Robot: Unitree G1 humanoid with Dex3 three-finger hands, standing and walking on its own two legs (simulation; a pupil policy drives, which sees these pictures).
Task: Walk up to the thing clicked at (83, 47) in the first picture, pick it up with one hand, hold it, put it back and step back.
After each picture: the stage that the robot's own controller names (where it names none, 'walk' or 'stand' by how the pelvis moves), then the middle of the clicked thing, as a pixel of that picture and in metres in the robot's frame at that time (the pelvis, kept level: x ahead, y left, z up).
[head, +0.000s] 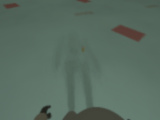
stand; (83, 49) +1.46 +0.15 -0.72
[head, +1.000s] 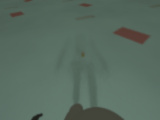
walk; (83, 54) +1.34 +0.25 -0.72
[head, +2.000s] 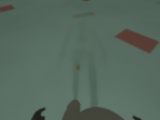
walk; (78, 66) +0.87 +0.26 -0.71
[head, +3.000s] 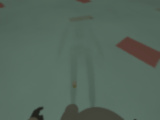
walk; (74, 84) +0.53 +0.19 -0.69
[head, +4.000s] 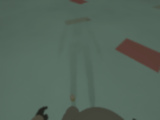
stand; (72, 98) +0.33 +0.20 -0.70
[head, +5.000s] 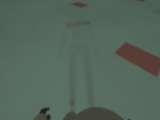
stand; (72, 101) +0.31 +0.19 -0.73
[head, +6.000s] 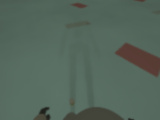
stand; (71, 102) +0.31 +0.19 -0.73
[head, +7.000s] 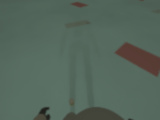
stand; (71, 102) +0.30 +0.20 -0.73
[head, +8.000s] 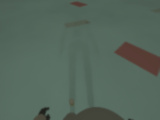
stand; (71, 102) +0.30 +0.20 -0.73
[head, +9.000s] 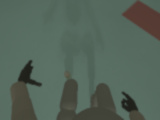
go down; (67, 74) +0.36 +0.20 -0.47
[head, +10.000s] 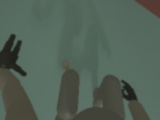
go down; (65, 65) +0.39 +0.22 -0.32
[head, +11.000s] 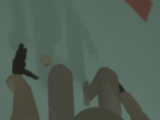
close in; (46, 60) +0.37 +0.26 -0.23
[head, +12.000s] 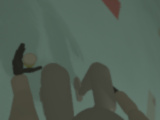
close; (29, 60) +0.37 +0.27 -0.21
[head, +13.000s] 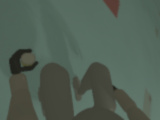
lift; (28, 60) +0.36 +0.27 -0.22
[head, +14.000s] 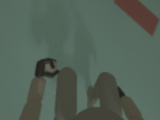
lift; (51, 68) +0.30 +0.27 -0.10
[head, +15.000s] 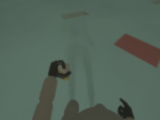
hold; (64, 72) +0.32 +0.18 +0.04
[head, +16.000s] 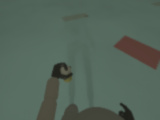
hold; (66, 74) +0.32 +0.17 +0.01
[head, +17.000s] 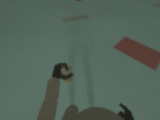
hold; (67, 74) +0.32 +0.17 +0.00
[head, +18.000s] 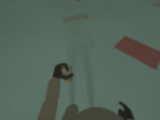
crouch; (67, 74) +0.32 +0.16 +0.00
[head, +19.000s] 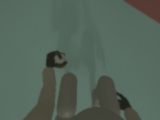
crouch; (60, 61) +0.39 +0.21 -0.09
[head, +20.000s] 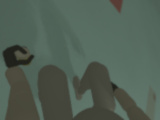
lower; (24, 57) +0.39 +0.28 -0.22
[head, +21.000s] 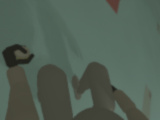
lower; (23, 56) +0.39 +0.29 -0.22
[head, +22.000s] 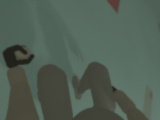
lower; (23, 56) +0.39 +0.29 -0.22
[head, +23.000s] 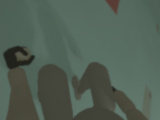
lower; (24, 57) +0.38 +0.29 -0.22
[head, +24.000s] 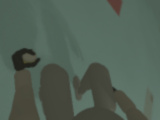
loosen; (30, 59) +0.37 +0.27 -0.22
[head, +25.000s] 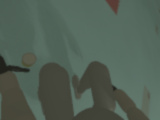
withdraw; (28, 60) +0.36 +0.26 -0.22
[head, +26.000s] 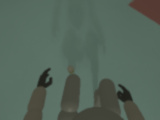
walk; (70, 69) +0.39 +0.20 -0.42
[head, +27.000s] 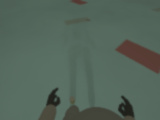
stand; (72, 100) +0.32 +0.17 -0.66
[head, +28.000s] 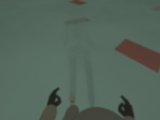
stand; (72, 99) +0.33 +0.18 -0.66
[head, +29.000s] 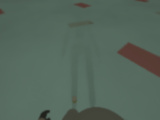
stand; (74, 99) +0.34 +0.17 -0.71
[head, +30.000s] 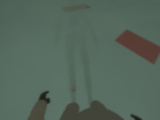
walk; (73, 88) +0.37 +0.14 -0.70
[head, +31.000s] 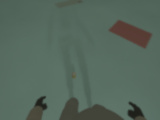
walk; (73, 75) +0.55 +0.19 -0.69
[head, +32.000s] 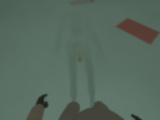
walk; (79, 58) +0.89 +0.18 -0.69
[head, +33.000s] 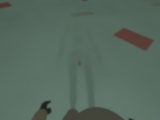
stand; (79, 63) +0.97 +0.17 -0.71
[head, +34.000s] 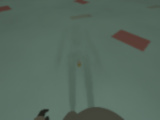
stand; (79, 64) +0.99 +0.19 -0.72
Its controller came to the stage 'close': yes
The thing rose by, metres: 0.71
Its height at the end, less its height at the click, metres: +0.00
